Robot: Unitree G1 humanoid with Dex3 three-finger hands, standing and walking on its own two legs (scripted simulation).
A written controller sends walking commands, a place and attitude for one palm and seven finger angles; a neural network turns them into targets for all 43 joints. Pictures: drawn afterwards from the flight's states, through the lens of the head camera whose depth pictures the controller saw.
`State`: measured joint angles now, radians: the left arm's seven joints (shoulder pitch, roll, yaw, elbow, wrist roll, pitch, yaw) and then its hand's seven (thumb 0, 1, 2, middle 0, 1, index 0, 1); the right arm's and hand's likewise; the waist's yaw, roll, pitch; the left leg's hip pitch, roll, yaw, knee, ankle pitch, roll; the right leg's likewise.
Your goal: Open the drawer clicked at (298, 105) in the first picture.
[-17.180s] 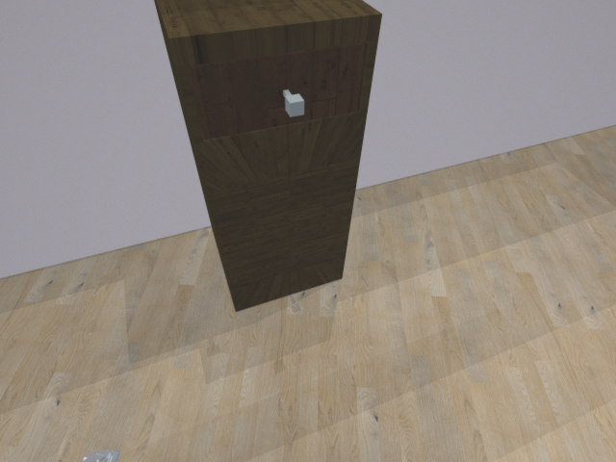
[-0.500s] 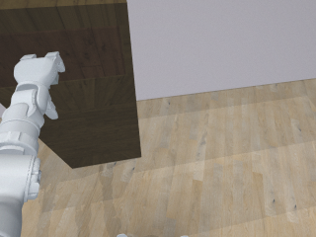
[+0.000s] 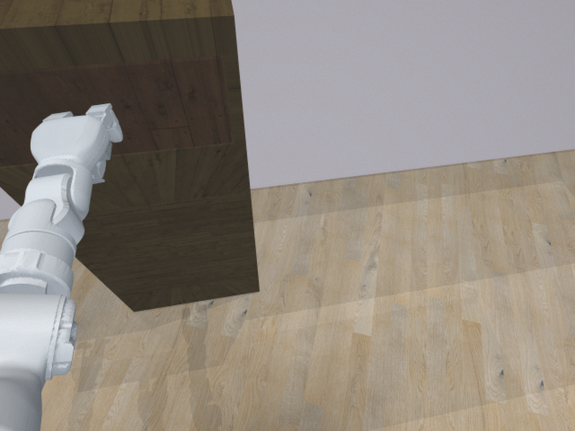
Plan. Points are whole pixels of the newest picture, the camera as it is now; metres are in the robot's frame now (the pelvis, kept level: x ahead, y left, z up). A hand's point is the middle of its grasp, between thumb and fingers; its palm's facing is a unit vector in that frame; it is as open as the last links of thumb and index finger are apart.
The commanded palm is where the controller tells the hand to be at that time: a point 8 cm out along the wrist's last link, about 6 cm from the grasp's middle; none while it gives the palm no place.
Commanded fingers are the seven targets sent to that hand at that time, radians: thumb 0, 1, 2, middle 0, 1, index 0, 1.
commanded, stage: close the thumb around the handle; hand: left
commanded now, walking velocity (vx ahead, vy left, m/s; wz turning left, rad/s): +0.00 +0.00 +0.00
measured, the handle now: (96, 135) +0.53 +0.25 +0.09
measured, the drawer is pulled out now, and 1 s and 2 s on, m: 0.00 0.07 0.19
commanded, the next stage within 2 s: pull the drawer open in 0.06 s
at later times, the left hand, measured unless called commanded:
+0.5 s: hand (92, 172) +0.48 +0.26 +0.07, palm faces -0.03 -0.06 -1.00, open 6.7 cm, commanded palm +0.43 +0.26 +0.12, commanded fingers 0.00 0.90 0.90 -0.40 -1.35 -0.40 -1.35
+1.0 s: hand (87, 207) +0.42 +0.25 +0.07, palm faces -0.01 -0.06 -1.00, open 6.6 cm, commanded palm +0.37 +0.26 +0.12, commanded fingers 0.00 0.90 0.90 -0.40 -1.35 -0.40 -1.35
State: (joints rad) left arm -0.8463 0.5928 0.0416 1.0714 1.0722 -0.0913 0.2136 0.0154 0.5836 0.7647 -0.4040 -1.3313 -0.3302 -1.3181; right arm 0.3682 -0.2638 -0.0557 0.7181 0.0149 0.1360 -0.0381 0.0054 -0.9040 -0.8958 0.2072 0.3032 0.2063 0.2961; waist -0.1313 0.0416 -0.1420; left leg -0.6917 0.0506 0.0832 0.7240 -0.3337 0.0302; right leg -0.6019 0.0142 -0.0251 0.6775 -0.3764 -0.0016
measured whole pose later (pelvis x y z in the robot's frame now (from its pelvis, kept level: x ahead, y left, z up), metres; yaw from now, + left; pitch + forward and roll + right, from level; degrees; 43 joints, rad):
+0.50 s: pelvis +0.01 +0.00 +0.00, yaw -1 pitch +17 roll -1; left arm -0.74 0.58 0.06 0.96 1.05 -0.07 0.19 0.03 0.59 0.75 -0.41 -1.35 -0.31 -1.34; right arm 0.38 -0.26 -0.07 0.70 0.02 0.16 -0.03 0.01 -0.90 -0.90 0.21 0.30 0.21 0.30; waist -0.12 0.05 -0.15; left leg -0.65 0.05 0.10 0.70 -0.34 0.03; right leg -0.57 0.02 0.00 0.65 -0.37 0.00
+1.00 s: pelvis +0.02 -0.01 +0.01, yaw +0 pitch +12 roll +0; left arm -0.43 0.49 -0.01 0.59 0.99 0.00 0.16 0.03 0.59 0.76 -0.42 -1.35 -0.33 -1.35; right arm 0.23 -0.26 -0.06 0.64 0.03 0.16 -0.02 0.01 -0.91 -0.90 0.21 0.30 0.20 0.30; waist -0.04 0.05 -0.14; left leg -0.51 0.03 0.09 0.64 -0.33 0.02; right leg -0.43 0.00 -0.02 0.61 -0.39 -0.01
